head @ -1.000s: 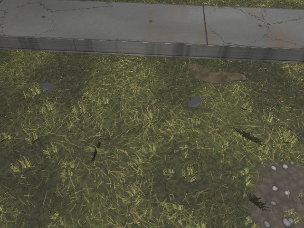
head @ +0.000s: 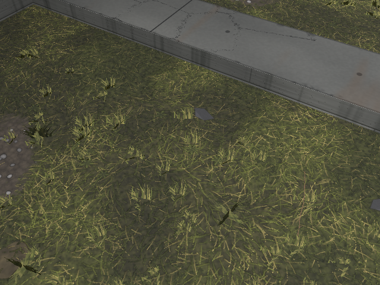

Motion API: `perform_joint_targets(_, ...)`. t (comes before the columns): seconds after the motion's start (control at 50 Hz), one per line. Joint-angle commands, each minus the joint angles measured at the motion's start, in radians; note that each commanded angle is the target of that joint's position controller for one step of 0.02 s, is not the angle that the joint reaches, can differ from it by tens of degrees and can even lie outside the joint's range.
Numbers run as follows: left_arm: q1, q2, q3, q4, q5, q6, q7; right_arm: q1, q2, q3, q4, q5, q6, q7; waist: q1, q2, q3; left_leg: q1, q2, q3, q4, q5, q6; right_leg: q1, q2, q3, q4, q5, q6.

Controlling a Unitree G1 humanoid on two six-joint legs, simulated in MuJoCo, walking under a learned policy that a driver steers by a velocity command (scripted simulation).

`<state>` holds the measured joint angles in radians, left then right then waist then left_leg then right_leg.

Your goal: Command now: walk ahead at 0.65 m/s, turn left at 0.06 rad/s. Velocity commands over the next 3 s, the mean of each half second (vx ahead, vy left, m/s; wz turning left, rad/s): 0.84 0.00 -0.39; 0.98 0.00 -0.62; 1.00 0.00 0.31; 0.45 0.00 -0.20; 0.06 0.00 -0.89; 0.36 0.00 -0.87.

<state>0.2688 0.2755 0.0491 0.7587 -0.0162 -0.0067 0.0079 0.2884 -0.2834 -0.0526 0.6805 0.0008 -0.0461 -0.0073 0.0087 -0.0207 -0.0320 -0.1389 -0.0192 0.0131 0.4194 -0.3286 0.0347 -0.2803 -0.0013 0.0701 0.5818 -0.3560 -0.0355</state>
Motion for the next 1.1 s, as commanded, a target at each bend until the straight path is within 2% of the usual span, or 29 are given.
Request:
perform_joint_targets(0.02,-0.319,0.094,0.02,-0.201,0.075,-0.031,-0.032,0.262,-0.235,-0.067,0.027,-0.073,-0.004,0.002,-0.175,0.21,0.126,0.361,0.432,-0.63,-0.283,-0.411,0.2,-0.719,-0.011,-0.049,0.329,-0.123,-0.035)
perform_joint_targets(0.04,-0.324,0.103,0.026,-0.194,0.066,-0.031,-0.041,0.215,-0.187,-0.051,0.025,-0.057,-0.006,0.008,-0.139,0.124,0.177,0.342,0.382,-0.566,-0.278,-0.381,0.195,-0.752,-0.051,-0.02,0.396,-0.031,-0.03)
perform_joint_targets(0.12,-0.228,0.105,0.026,-0.151,0.058,-0.022,-0.082,0.154,-0.141,-0.026,0.035,-0.033,-0.032,0.015,-0.07,0.156,0.128,0.23,0.254,-0.323,-0.339,-0.195,0.153,-0.633,-0.062,-0.06,0.458,0.109,0.008)
perform_joint_targets(0.18,-0.282,0.088,0.018,-0.171,0.044,-0.012,-0.093,0.166,-0.13,-0.023,0.063,-0.04,-0.05,0.015,-0.071,0.144,0.189,0.156,0.238,-0.146,-0.386,-0.033,0.117,-0.603,-0.021,-0.014,0.386,0.212,0.006)
perform_joint_targets(0.26,-0.365,0.068,-0.002,-0.21,0.054,-0.006,-0.109,0.181,-0.121,-0.015,0.107,-0.036,-0.063,0.012,-0.08,0.115,0.213,0.136,0.257,0.023,-0.447,0.21,0.091,-0.468,-0.035,-0.138,0.223,0.289,-0.051)
perform_joint_targets(0.28,-0.367,0.056,-0.009,-0.215,0.054,-0.005,-0.108,0.183,-0.126,-0.014,0.121,-0.036,-0.063,0.01,-0.075,0.107,0.214,0.152,0.26,0.065,-0.434,0.341,0.084,-0.426,-0.027,-0.168,0.184,0.274,-0.079)
perform_joint_targets(0.32,-0.316,0.065,-0.008,-0.208,0.054,-0.001,-0.093,0.19,-0.165,-0.018,0.142,-0.042,-0.061,0.001,-0.036,0.139,0.143,0.221,0.266,0.149,-0.268,0.949,0.062,-0.285,0.044,-0.244,0.161,0.182,-0.135)
perform_joint_targets(0.36,-0.064,0.121,0.017,-0.146,0.046,-0.006,-0.074,0.181,-0.225,-0.033,0.147,-0.056,-0.034,-0.014,0.097,0.196,-0.03,0.25,0.289,0.178,0.128,1.41,0.049,-0.033,0.139,-0.271,0.191,0.035,-0.179)
perform_joint_targets(0.38,0.162,0.17,0.041,-0.076,0.049,-0.012,-0.062,0.141,-0.235,-0.035,0.129,-0.05,-0.025,-0.019,0.207,0.156,-0.134,0.111,0.266,0.186,0.431,1.333,0.032,0.249,0.157,-0.224,0.104,0.044,-0.205)
perform_joint_targets(0.4,0.245,0.273,0.078,-0.038,0.058,-0.009,-0.043,0.163,-0.162,-0.014,0.093,-0.041,-0.034,-0.009,0.19,-0.017,-0.204,-0.22,0.173,0.165,0.794,0.768,0.007,0.541,0.002,0.082,0.019,-0.21,-0.252)
perform_joint_targets(0.42,0.179,0.344,0.094,-0.051,0.038,0.001,-0.041,0.131,-0.081,0.006,0.021,-0.035,-0.058,0.015,0.092,-0.247,-0.25,-0.551,-0.035,0.047,1.085,-0.068,-0.031,0.643,-0.226,0.703,-0.247,-0.464,-0.358)
perform_joint_targets(0.44,0.153,0.317,0.093,-0.059,0.029,0.001,-0.042,-0.008,-0.14,0.001,-0.018,-0.044,-0.074,0.018,0.129,-0.095,-0.183,-0.678,0.005,-0.118,1.137,0.0,-0.01,0.614,-0.224,0.787,-0.319,-0.379,-0.351)
perform_joint_targets(0.48,0.142,0.247,0.08,-0.023,0.033,-0.014,-0.025,-0.043,-0.117,0.019,-0.031,-0.044,-0.092,0.017,0.051,0.055,0.004,-0.623,0.097,-0.108,0.97,0.069,-0.002,0.343,-0.184,0.58,-0.345,-0.113,-0.297)
perform_joint_targets(0.52,0.077,0.194,0.059,-0.025,0.032,-0.031,-0.016,-0.02,-0.097,0.028,-0.03,-0.074,-0.058,0.016,-0.031,0.055,0.067,-0.515,0.13,-0.102,0.861,0.021,-0.03,0.131,-0.097,0.427,-0.366,-0.016,-0.282)
perform_joint_targets(0.58,0.101,0.172,0.048,-0.021,0.014,-0.059,-0.02,-0.105,-0.084,0.035,-0.066,-0.084,-0.012,0.022,-0.036,0.031,0.134,-0.521,0.151,-0.059,0.706,0.006,-0.077,-0.015,-0.047,0.358,-0.428,0.035,-0.298)
perform_joint_targets(0.62,0.128,0.175,0.048,-0.02,0.017,-0.067,-0.019,-0.262,-0.075,0.045,-0.129,-0.068,-0.011,0.032,0.004,0.021,0.19,-0.526,0.134,-0.017,0.529,0.156,-0.103,-0.074,-0.017,0.34,-0.479,0.129,-0.281)
perform_joint_targets(0.66,0.156,0.184,0.055,-0.011,0.014,-0.067,-0.021,-0.342,-0.055,0.056,-0.149,-0.057,-0.016,0.043,0.041,0.003,0.178,-0.464,0.096,-0.002,0.359,0.328,-0.103,-0.057,0.012,0.311,-0.457,0.31,-0.24)
perform_joint_targets(0.74,0.233,0.185,0.053,0.04,-0.003,-0.077,-0.012,-0.4,-0.053,0.059,-0.162,-0.046,-0.029,0.045,0.092,-0.009,0.106,-0.356,0.037,0.031,0.163,0.496,-0.047,0.145,-0.031,0.289,-0.42,0.719,-0.182)
perform_joint_targets(0.78,0.225,0.212,0.054,0.057,0.002,-0.083,0.0,-0.336,-0.08,0.047,-0.144,-0.049,-0.031,0.034,0.055,-0.025,0.038,-0.218,-0.012,0.036,0.1,0.437,-0.013,0.254,-0.051,0.272,-0.313,1.004,-0.145)
perform_joint_targets(0.82,0.178,0.28,0.065,0.062,0.034,-0.082,0.002,-0.06,-0.175,0.002,-0.07,-0.028,-0.032,0.003,-0.103,-0.061,-0.118,0.05,-0.032,0.026,0.109,0.252,0.022,0.297,-0.071,0.253,0.018,1.199,-0.112)
perform_joint_targets(0.84,0.118,0.25,0.058,0.056,0.05,-0.085,0.001,0.158,-0.219,-0.022,-0.013,-0.03,-0.03,-0.022,-0.221,-0.048,-0.188,0.286,0.044,-0.02,0.142,0.15,0.041,0.152,-0.034,0.216,0.28,1.064,-0.105)
perform_joint_targets(0.86,0.152,0.1,0.024,0.024,0.041,-0.093,0.0,0.296,-0.287,-0.044,0.013,-0.064,-0.033,-0.039,-0.209,0.169,-0.297,0.515,0.281,-0.354,0.132,-0.195,0.1,-0.092,0.069,0.136,0.689,0.411,-0.086)
perform_joint_targets(0.88,0.288,0.061,0.002,0.003,-0.007,-0.094,-0.011,0.21,-0.319,-0.056,0.021,-0.066,-0.032,-0.014,-0.085,0.45,-0.387,0.597,0.453,-0.931,-0.101,-0.266,0.226,-0.324,0.174,0.099,0.885,-0.085,-0.059)
perform_joint_targets(0.9,0.177,0.132,0.003,0.026,0.027,-0.084,-0.001,0.086,-0.198,-0.044,-0.001,-0.049,-0.03,0.003,-0.089,0.201,-0.213,0.453,0.382,-0.833,-0.131,-0.352,0.215,-0.403,0.069,0.09,0.866,0.024,-0.081)
perform_joint_targets(0.92,0.071,0.142,0.005,0.012,0.039,-0.08,-0.012,0.052,-0.132,-0.031,0.014,-0.042,-0.036,0.01,-0.088,0.063,-0.1,0.307,0.347,-0.667,-0.134,-0.259,0.21,-0.398,0.038,0.083,0.824,0.087,-0.079)
perform_joint_targets(0.94,0.003,0.13,0.0,-0.007,0.049,-0.077,-0.021,0.049,-0.1,-0.023,0.038,-0.052,-0.039,0.013,-0.076,-0.01,-0.03,0.203,0.306,-0.56,-0.152,-0.15,0.191,-0.393,0.014,0.07,0.776,0.091,-0.082)
perform_joint_targets(0.98,-0.04,0.081,-0.016,-0.046,0.062,-0.06,-0.043,0.102,-0.066,-0.006,0.108,-0.052,-0.054,0.011,-0.031,0.045,0.047,0.083,0.258,-0.43,-0.193,-0.035,0.174,-0.399,-0.01,0.083,0.723,0.056,-0.076)
perform_joint_targets(1.02,-0.083,0.054,-0.03,-0.075,0.065,-0.049,-0.051,0.133,-0.066,-0.004,0.15,-0.029,-0.074,0.017,-0.002,0.073,0.093,0.05,0.251,-0.359,-0.252,0.022,0.164,-0.457,-0.032,0.092,0.642,0.033,-0.065)
perform_joint_targets(1.1,-0.273,0.064,-0.055,-0.159,0.068,-0.059,-0.077,0.107,-0.102,-0.006,0.167,-0.013,-0.091,0.027,0.011,0.052,0.161,-0.073,0.151,-0.096,-0.385,0.274,0.129,-0.401,-0.052,-0.043,0.293,0.292,-0.036)
